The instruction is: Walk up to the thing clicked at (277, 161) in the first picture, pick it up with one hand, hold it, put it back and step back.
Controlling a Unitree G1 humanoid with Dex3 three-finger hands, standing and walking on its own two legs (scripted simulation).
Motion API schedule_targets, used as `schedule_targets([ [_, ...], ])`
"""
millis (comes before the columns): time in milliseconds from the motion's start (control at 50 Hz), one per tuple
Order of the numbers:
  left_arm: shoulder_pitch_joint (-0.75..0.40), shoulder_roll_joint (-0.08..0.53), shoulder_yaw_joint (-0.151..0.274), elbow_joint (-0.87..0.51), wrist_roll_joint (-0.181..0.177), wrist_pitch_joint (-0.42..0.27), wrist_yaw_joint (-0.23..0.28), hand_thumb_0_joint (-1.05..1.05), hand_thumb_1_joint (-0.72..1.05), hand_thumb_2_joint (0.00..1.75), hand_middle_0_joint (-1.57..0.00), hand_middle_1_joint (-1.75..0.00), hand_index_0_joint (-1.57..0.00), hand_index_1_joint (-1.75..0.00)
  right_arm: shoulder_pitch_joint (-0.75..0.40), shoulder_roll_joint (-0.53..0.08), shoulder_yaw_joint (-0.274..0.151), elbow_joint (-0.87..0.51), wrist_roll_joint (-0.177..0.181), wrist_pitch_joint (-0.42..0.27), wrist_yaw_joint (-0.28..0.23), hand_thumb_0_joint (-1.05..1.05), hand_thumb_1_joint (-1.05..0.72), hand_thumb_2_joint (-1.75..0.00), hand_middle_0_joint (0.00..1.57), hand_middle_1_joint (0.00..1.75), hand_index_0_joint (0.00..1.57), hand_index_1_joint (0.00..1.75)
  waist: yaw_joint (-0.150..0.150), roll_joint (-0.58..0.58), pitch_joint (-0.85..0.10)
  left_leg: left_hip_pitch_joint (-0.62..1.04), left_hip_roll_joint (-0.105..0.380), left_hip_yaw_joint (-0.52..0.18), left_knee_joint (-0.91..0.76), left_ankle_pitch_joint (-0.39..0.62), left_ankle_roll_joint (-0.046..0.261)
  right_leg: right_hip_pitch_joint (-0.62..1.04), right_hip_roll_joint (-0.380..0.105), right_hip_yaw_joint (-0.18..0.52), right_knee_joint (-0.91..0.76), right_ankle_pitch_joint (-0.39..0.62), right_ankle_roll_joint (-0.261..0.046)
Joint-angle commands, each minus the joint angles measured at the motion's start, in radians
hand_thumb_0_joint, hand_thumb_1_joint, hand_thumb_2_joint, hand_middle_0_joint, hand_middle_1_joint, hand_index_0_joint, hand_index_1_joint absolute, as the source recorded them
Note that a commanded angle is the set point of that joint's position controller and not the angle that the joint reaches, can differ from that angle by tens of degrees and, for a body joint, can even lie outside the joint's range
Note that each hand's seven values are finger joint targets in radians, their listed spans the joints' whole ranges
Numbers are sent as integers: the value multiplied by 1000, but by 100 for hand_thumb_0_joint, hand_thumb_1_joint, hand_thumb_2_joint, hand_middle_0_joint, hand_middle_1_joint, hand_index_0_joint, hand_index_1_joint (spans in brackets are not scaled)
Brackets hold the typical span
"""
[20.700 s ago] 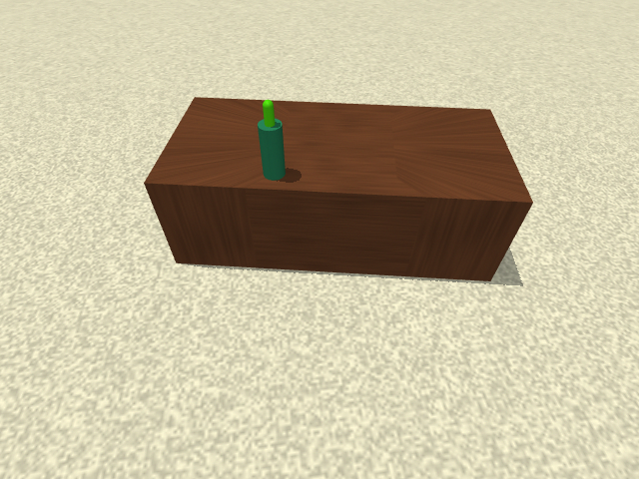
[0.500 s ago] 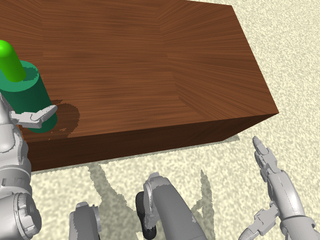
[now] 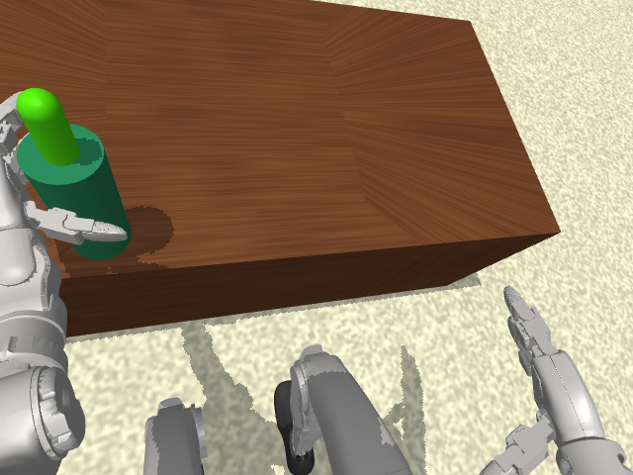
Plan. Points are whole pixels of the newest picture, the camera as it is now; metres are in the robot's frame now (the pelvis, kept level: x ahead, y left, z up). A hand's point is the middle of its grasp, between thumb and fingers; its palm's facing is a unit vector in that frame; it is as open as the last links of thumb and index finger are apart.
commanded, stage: withdraw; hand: left
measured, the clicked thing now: (76, 183) +0.51 +0.16 -0.04
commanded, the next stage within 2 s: rise in 0.30 s
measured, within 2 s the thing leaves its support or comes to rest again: rests again in 0.22 s
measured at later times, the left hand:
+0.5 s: hand out of the picture +0.52 +0.24 +0.05, palm faces +0.14 -0.98 -0.15, open 17.7 cm
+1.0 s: hand out of the picture +0.43 +0.28 +0.11, palm faces +0.22 -0.92 -0.33, open 16.8 cm
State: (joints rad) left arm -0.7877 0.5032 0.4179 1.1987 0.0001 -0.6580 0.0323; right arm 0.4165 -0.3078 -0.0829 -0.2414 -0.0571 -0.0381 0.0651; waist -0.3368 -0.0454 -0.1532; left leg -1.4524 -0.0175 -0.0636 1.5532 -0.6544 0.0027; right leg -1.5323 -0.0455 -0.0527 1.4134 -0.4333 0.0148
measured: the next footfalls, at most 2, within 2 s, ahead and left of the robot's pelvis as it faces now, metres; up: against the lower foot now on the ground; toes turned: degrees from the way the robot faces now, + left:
none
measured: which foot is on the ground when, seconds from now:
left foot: down 0.00-1.00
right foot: down 0.00-1.00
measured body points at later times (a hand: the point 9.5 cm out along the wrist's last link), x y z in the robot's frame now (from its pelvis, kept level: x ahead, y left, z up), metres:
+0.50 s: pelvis +0.01 +0.01 +0.06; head +0.17 +0.05 +0.48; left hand +0.50 +0.29 +0.06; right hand +0.18 -0.25 +0.10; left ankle +0.02 +0.11 -0.56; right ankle +0.10 -0.14 -0.56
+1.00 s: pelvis +0.06 +0.01 +0.13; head +0.12 +0.02 +0.57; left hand +0.41 +0.33 +0.14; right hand +0.23 -0.21 +0.10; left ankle +0.02 +0.11 -0.56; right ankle +0.10 -0.14 -0.56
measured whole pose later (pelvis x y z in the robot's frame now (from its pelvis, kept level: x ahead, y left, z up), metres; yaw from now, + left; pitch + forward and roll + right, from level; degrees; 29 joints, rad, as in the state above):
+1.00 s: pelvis +0.06 +0.01 +0.13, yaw +0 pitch +16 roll -1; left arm -0.39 0.46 0.25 0.87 0.00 -0.01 0.01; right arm 0.41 -0.23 0.05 0.04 0.06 0.09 0.02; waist -0.06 0.01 -0.18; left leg -0.70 0.00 -0.01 0.94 -0.52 0.02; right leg -0.80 -0.03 -0.01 0.87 -0.34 0.03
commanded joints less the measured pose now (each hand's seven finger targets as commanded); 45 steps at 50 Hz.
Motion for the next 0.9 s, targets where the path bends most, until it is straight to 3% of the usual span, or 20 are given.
schedule_targets([
  [0, -421, 218, 2, -197, 16, -68, 4, 0, -61, 6, -10, -10, -11, -9, 64, -191, -153, -154, 0, -54, -30, 0, 55, -5, 5, 5, 5, 5, -16, 323, -576, 343, -4, -5, -241, 282, -18, 397, 48, 1, -105, 155, -55],
  [100, -419, 333, 54, -307, 4, -38, -42, 0, -61, 5, -7, -6, -8, -6, 94, -198, -155, -194, 7, -33, -25, 0, 54, -5, 5, 5, 5, 5, 20, 404, -712, 458, -8, 7, -249, 421, -28, 497, 42, 9, -110, 261, -57],
  [180, -440, 364, 90, -443, -35, 13, -70, 0, -57, 6, -6, -5, -6, -5, 85, -205, -162, -243, 19, -16, -29, 0, 53, -5, 5, 5, 5, 5, 58, 446, -796, 558, -9, 15, -286, 499, -35, 608, 40, 21, -141, 320, -59],
  [200, -459, 405, 112, -449, -36, 27, -71, 0, -56, 6, -6, -5, -6, -5, 100, -199, -167, -190, 20, -11, -34, 0, 52, -5, 5, 5, 5, 5, 67, 456, -751, 549, -11, 22, -295, 471, -33, 616, 39, 31, -158, 301, -56],
  [300, -298, 250, 15, -223, -38, 120, -132, 0, -60, 2, -6, -3, -6, -3, 43, -135, -72, -184, 36, -15, -45, 0, 53, -5, 5, 5, 5, 5, 52, 275, -464, 430, 1, 29, -369, 336, -14, 605, 44, 31, -262, 216, -43],
  [340, -277, 295, 36, -177, -41, 130, -155, 0, -61, 2, -5, -3, -6, -3, 37, -143, -58, -164, 37, -19, -53, 0, 55, -5, 5, 5, 5, 5, 66, 226, -400, 398, 4, 30, -391, 317, -11, 614, 46, 30, -286, 200, -41],
  [400, -248, 253, 38, -114, -84, 128, -190, 0, -54, 8, -2, -4, -2, -5, 70, -146, -62, -138, 41, -33, -54, 0, 61, -3, 6, 5, 5, 5, 56, 148, -346, 398, 3, 30, -402, 286, 1, 607, 52, 24, -314, 166, -35],
  [420, -118, 391, 34, 65, 53, 237, -131, 0, -57, 6, -4, -4, -4, -4, 160, -189, -99, -144, 43, -3, -58, 0, 56, -4, 6, 5, 6, 5, 92, 185, -351, 498, -7, 36, -468, 309, -7, 651, 50, 8, -355, 174, -36],
  [460, -286, 326, -4, -135, 25, 290, -111, 0, -59, 7, -5, -6, -4, -7, 151, -155, -69, -143, 53, 17, -51, 0, 55, -4, 6, 5, 5, 5, 80, 227, -412, 584, 10, 27, -491, 372, -22, 651, 62, 8, -365, 205, -46],
  [500, -405, 477, 56, -283, 47, 331, -89, 0, -61, 7, -6, -7, -6, -7, 150, -187, -105, -145, 57, 34, -54, 0, 53, -5, 6, 5, 5, 5, 130, 301, -595, 719, 15, 19, -517, 469, -38, 726, 63, 6, -364, 271, -47],
  [580, -406, 587, 97, -457, 69, 390, -16, 0, -61, 9, -9, -8, -8, -9, 108, -159, -58, -73, 61, 73, -67, 0, 41, -9, 6, 5, 5, 5, 205, 338, -645, 804, 14, 27, -573, 527, -46, 839, 56, 23, -387, 297, -50],
  [600, -398, 579, 96, -526, 65, 394, -3, 0, -53, 17, -8, -10, -8, -10, 100, -140, -43, -25, 59, 81, -71, 0, 33, -17, 14, 13, 13, 13, 225, 380, -633, 832, 12, 31, -582, 550, -49, 834, 52, 30, -396, 299, -53],
  [640, -339, 426, 22, -473, 55, 425, 13, 0, -37, 22, -8, -10, -8, -10, 56, -88, 9, 51, 58, 80, -73, 0, 17, -33, 14, 19, 14, 19, 226, 370, -523, 852, 22, 22, -603, 587, -54, 787, 55, 27, -421, 293, -56],
  [660, -301, 328, -27, -376, 54, 443, 18, 0, -29, 21, -8, -10, -8, -10, 8, -70, 31, 73, 57, 75, -71, 0, 9, -41, 14, 19, 14, 19, 214, 323, -458, 839, 30, 15, -613, 576, -52, 762, 57, 23, -440, 277, -56],
  [680, -334, 308, -43, -341, 55, 451, 24, 0, -32, 19, -7, -9, -7, -9, -29, -58, 58, 108, 60, 71, -74, 0, 1, -49, 14, 20, 14, 20, 218, 287, -363, 789, 33, 7, -637, 516, -48, 750, 58, 22, -463, 245, -53],
  [700, -207, 235, -85, -177, 61, 470, 26, 0, -32, 19, -7, -9, -7, -9, -128, -54, 86, 49, 62, 62, -75, 0, -7, -57, 14, 21, 14, 21, 222, 200, -325, 731, 34, 12, -648, 475, -37, 790, 55, 23, -488, 240, -48],
  [760, -141, 277, -66, -220, 63, 486, 28, 0, -39, 15, -7, -8, -7, -8, -117, -13, 156, 34, 61, 64, -70, 0, -31, -66, 16, 23, 16, 23, 264, 175, -378, 720, 23, 44, -684, 481, -30, 931, 51, 26, -523, 259, -46],
  [800, -36, 195, -117, -190, 46, 511, 11, 0, -43, 13, -6, -7, -6, -8, 25, -43, 104, 58, 69, 79, -70, 0, -47, -70, 17, 24, 17, 24, 241, 163, -367, 809, 30, 39, -707, 572, -40, 937, 56, 8, -541, 321, -50],
  [840, 88, 257, -80, -251, 35, 550, 6, 0, -42, 13, -6, -8, -6, -8, 148, -181, -34, 106, 84, 101, -77, 0, -58, -72, 17, 25, 17, 25, 222, 82, -342, 852, 33, 46, -721, 627, -34, 971, 65, 0, -567, 382, -47],
  [880, 106, 224, -102, -387, 18, 585, -10, 0, -40, 14, -7, -8, -6, -8, 160, -125, -8, 167, 102, 114, -66, 0, -61, -73, 17, 25, 17, 25, 235, 104, -325, 873, 27, 50, -729, 661, -34, 979, 59, 0, -579, 413, -46],
])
